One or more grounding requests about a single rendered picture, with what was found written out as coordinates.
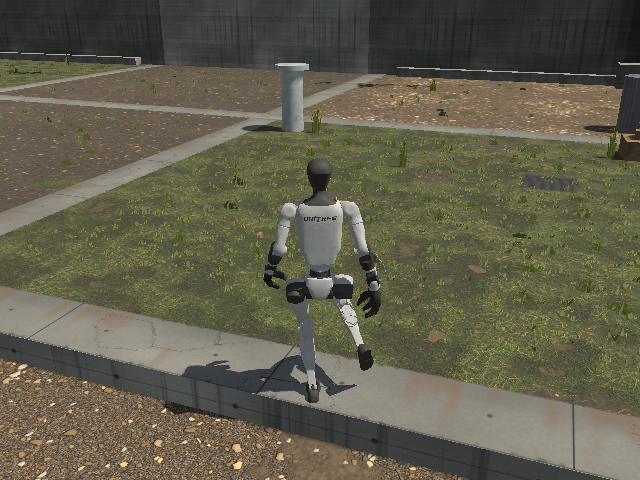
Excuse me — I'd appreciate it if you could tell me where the robot shin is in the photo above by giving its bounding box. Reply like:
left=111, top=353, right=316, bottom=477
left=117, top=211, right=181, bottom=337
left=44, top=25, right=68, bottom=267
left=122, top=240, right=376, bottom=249
left=339, top=299, right=364, bottom=349
left=297, top=322, right=317, bottom=390

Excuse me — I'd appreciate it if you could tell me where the left robot hand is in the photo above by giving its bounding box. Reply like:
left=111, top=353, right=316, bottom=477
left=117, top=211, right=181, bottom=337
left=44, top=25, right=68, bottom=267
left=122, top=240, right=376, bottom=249
left=263, top=270, right=287, bottom=289

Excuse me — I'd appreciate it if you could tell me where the robot right shin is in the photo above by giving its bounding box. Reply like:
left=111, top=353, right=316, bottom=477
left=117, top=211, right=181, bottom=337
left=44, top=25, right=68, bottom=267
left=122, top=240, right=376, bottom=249
left=339, top=299, right=364, bottom=349

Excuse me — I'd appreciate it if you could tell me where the robot right upper arm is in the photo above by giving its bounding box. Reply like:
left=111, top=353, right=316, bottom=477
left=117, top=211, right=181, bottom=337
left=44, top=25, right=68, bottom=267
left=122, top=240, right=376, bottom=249
left=340, top=201, right=369, bottom=257

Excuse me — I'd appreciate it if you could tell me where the left robot forearm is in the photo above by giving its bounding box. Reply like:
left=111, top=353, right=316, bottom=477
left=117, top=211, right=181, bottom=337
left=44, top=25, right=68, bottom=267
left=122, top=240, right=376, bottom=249
left=264, top=241, right=282, bottom=275

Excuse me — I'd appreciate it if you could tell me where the right robot hand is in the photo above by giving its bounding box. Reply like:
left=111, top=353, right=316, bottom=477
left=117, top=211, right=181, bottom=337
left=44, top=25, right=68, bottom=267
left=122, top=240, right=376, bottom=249
left=357, top=288, right=382, bottom=318

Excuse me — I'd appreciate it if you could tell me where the right robot forearm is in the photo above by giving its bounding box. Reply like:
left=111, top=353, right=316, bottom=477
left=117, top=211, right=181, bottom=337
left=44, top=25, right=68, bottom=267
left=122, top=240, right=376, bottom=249
left=359, top=241, right=380, bottom=291

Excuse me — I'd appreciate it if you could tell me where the robot left shin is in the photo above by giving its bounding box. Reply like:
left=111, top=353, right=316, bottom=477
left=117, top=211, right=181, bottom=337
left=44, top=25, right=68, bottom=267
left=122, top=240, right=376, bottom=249
left=297, top=322, right=317, bottom=390

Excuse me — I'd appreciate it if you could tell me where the robot left upper arm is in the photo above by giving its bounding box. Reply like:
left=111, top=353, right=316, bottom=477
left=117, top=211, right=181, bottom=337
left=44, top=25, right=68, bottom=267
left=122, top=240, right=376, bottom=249
left=272, top=201, right=299, bottom=257

